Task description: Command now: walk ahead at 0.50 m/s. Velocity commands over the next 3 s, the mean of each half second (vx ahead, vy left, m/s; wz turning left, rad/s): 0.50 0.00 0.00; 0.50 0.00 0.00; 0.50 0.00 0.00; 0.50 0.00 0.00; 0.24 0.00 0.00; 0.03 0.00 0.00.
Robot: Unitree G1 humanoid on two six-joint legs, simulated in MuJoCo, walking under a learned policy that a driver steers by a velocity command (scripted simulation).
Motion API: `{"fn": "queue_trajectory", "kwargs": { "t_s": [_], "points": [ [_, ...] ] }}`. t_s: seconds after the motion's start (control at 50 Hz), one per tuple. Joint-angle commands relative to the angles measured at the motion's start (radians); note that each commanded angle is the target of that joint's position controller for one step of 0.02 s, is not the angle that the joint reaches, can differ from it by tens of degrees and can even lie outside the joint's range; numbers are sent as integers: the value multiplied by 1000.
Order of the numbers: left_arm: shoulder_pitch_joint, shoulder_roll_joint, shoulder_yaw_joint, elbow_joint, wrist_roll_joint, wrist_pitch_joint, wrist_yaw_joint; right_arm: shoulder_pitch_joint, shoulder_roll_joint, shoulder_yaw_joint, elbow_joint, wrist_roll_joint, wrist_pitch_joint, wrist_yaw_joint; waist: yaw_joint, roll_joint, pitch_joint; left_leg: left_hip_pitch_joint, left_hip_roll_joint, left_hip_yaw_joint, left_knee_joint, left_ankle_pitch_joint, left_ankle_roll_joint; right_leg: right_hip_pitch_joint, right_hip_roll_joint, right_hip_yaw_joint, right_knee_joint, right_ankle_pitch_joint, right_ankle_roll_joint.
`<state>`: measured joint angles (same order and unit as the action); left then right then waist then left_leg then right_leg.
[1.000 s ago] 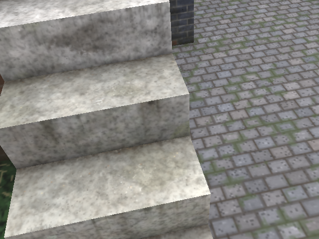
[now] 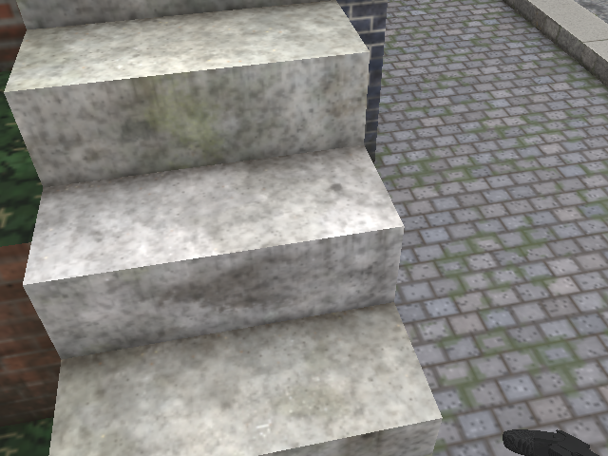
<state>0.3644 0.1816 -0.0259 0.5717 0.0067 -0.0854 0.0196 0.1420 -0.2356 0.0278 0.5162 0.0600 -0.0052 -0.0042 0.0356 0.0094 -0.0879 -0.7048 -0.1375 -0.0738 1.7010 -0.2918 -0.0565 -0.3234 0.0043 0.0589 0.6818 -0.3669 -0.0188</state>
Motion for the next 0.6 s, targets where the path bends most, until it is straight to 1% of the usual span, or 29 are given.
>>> {"fn": "queue_trajectory", "kwargs": {
  "t_s": [0.02,0.04,0.06,0.08,0.1,0.12,0.14,0.16,0.18,0.2,0.22,0.24,0.26,0.28,0.3,0.32,0.34,0.36,0.4,0.42,0.44,0.46,0.48,0.5,0.52,0.54,0.56,0.58,0.6],
  "points": [
    [-193,73,16,-81,-14,-20,-2,1,38,19,-44,18,5,9,-83,-1,44,-22,64,33,-68,57,-10,-53,-184,242,-289,76,-121],
    [-267,99,19,-101,-16,-12,-2,37,34,20,-44,14,13,13,-132,-2,23,122,84,53,-246,103,2,-122,-162,167,-296,159,-95],
    [-265,130,28,-93,-34,-11,-2,14,8,19,-46,-5,14,28,-133,-5,33,276,88,117,-570,112,24,-177,-132,75,-349,199,-74],
    [-227,161,38,-67,-53,1,11,-42,15,16,-68,-9,9,36,-116,-101,61,378,88,127,-731,72,50,-213,-148,81,-405,258,-102],
    [-191,198,44,-51,-62,10,25,-8,-15,-3,-67,-8,16,38,-127,-211,32,437,105,120,-819,-32,77,-170,-159,91,-408,302,-132],
    [-157,209,55,-9,-71,32,25,57,-14,-8,-37,-5,23,47,-140,-245,31,465,168,75,-1036,-29,125,-73,-189,113,-393,263,-149],
    [-128,145,38,-11,-69,42,20,30,-14,-6,-14,-10,17,54,-92,-197,72,414,159,77,-1258,5,142,27,-163,103,-325,206,-148],
    [-118,83,20,-4,-58,52,11,15,-22,0,18,-32,-6,56,-55,-43,76,409,185,13,-1470,72,142,160,-103,44,-148,260,-132],
    [-104,69,24,-14,-6,54,-5,-19,-10,10,48,-60,-18,67,-1,1,14,602,223,-14,-1450,293,113,62,-86,29,17,129,-120],
    [-39,13,35,-19,-6,53,-31,42,-67,9,92,-16,-13,70,75,228,-63,864,340,-126,-1165,1250,44,-212,-10,-25,283,-126,-77],
    [47,60,59,57,-91,58,-38,240,-138,-45,145,17,-23,51,-19,401,-172,949,411,-241,-1278,1110,65,-317,11,-124,451,-110,-3],
    [-46,141,79,73,-106,65,-52,289,-172,-68,181,20,-20,45,-78,282,-101,873,412,-344,-1377,605,116,-439,-3,-113,637,-107,13],
    [-201,168,85,47,-75,78,-60,122,-131,-55,178,-44,-1,52,-47,127,62,682,342,-242,-1368,433,142,-510,-8,-119,741,14,17],
    [-288,128,66,19,-63,70,-54,43,-115,-52,174,-64,-6,52,-34,120,126,570,327,-181,-1377,499,157,-514,-6,-121,787,58,6],
    [-293,112,62,17,-53,59,-52,60,-112,-55,205,-63,-17,46,-28,74,109,576,319,-143,-1379,576,190,-513,9,-133,790,69,-4],
    [-275,97,59,38,-47,56,-52,151,-100,-58,258,-66,-22,41,-37,51,68,620,311,-128,-1379,604,195,-504,27,-122,812,87,-19],
    [-244,87,53,49,-41,59,-45,185,-60,-48,298,-67,-30,39,-19,74,49,617,283,-88,-1389,627,199,-458,34,-115,782,101,-37],
    [-204,64,49,55,-36,75,-36,143,9,-17,308,-69,-49,28,45,105,4,586,300,-77,-1407,578,199,-358,17,-59,732,132,-49],
    [-165,111,52,89,-19,112,-24,108,22,-2,344,-45,-90,16,86,106,7,481,293,-21,-1481,616,190,-151,39,-117,608,159,-79],
    [-130,118,57,109,-14,127,-16,97,18,6,375,-41,-102,11,120,107,28,446,320,-21,-1494,691,203,-93,32,-99,606,141,-92],
    [-102,134,57,125,-14,134,-11,75,5,13,383,-25,-106,6,146,86,39,432,299,26,-1469,807,190,-14,34,-110,480,101,-104],
    [-121,152,64,133,-22,134,-6,91,-21,18,408,-1,-108,-4,159,57,77,450,272,52,-1379,1024,175,39,37,-115,283,24,-115],
    [-48,140,67,159,-24,130,-2,135,-63,16,423,18,-105,-22,186,29,57,528,281,33,-1268,1193,181,87,40,-117,100,-23,-118],
    [32,124,66,204,-36,122,-1,167,-87,11,431,29,-99,-37,193,41,35,614,295,8,-1170,1257,189,116,36,-131,-78,-15,-118],
    [142,106,66,258,-43,106,-7,137,-90,11,421,35,-92,-47,243,-23,26,668,239,43,-1006,1167,187,173,29,-154,-288,145,-114],
    [189,83,51,328,-30,93,-12,85,-109,1,391,31,-97,-38,236,-68,36,577,179,41,-756,836,174,277,5,-85,-480,299,-139],
    [175,53,18,381,-7,92,-8,38,-64,-3,329,-26,-117,-24,151,-276,14,295,67,87,-453,118,118,472,-139,113,-422,872,-148],
    [60,-19,-23,344,28,96,4,151,-3,-5,341,-36,-119,-15,0,-353,-81,64,31,37,-141,-155,86,592,-279,241,-247,1376,-133],
    [-28,45,-5,295,22,96,39,241,-76,-26,343,-9,-112,-8,-40,-328,-141,-51,85,10,135,-83,77,559,-356,375,-300,984,-178]
  ]
}}
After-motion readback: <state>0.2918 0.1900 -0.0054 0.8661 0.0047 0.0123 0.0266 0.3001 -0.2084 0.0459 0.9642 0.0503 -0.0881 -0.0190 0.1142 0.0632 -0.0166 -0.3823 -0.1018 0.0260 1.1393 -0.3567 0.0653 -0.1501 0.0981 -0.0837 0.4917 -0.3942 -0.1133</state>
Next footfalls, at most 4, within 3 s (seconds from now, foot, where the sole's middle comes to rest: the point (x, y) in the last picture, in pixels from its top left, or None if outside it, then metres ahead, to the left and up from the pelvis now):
0.18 left None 0.05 0.15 -0.76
0.54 right None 0.07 0.06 -0.76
0.86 left None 0.28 0.29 -0.56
1.36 right None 0.33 0.04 -0.56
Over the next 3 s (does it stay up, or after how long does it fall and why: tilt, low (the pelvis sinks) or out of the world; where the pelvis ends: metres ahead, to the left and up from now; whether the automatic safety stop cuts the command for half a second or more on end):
stays up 0.53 0.20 0.42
